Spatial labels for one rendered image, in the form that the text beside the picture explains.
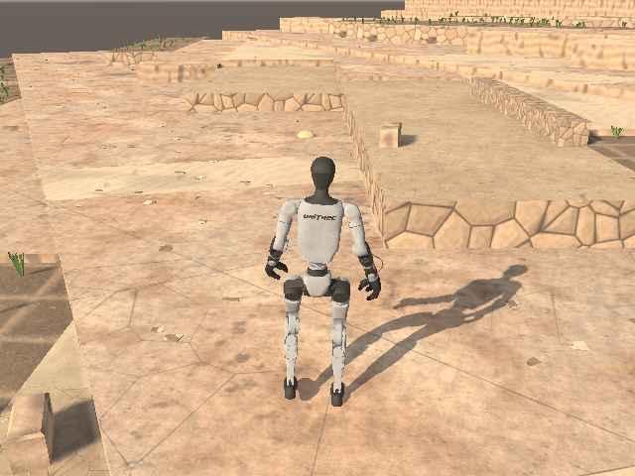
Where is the left robot shin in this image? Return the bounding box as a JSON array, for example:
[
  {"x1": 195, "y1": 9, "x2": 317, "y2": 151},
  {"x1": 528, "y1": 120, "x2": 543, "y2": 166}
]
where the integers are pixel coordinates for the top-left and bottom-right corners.
[{"x1": 284, "y1": 317, "x2": 298, "y2": 386}]

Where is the robot right forearm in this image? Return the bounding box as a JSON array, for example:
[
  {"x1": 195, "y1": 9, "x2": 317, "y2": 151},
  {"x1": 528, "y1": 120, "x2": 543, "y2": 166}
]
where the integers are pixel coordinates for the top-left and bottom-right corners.
[{"x1": 358, "y1": 241, "x2": 379, "y2": 282}]

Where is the left robot upper arm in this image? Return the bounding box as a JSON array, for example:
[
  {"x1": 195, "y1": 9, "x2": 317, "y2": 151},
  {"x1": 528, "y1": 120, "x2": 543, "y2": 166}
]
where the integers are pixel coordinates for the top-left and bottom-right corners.
[{"x1": 273, "y1": 198, "x2": 301, "y2": 252}]

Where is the robot right thigh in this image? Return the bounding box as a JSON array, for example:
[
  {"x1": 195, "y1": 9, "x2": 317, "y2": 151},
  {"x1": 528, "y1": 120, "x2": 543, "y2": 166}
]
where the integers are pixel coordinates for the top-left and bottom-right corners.
[{"x1": 330, "y1": 277, "x2": 350, "y2": 345}]

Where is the robot left forearm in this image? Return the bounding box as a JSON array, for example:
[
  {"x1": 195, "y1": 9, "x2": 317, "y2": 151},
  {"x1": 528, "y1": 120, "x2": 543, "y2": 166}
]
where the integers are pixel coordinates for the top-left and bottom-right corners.
[{"x1": 267, "y1": 236, "x2": 283, "y2": 267}]

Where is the right robot upper arm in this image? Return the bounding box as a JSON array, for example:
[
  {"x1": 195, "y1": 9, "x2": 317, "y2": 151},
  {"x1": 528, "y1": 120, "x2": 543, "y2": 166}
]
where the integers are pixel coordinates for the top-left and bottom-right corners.
[{"x1": 341, "y1": 201, "x2": 368, "y2": 257}]

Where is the robot left hand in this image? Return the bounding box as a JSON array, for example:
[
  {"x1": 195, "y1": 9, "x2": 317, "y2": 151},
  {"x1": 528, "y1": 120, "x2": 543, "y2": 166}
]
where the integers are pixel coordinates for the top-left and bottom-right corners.
[{"x1": 265, "y1": 262, "x2": 288, "y2": 280}]

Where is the robot right hand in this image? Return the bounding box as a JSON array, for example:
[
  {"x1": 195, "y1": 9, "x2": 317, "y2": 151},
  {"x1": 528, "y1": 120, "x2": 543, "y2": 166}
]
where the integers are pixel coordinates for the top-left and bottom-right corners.
[{"x1": 358, "y1": 277, "x2": 381, "y2": 300}]

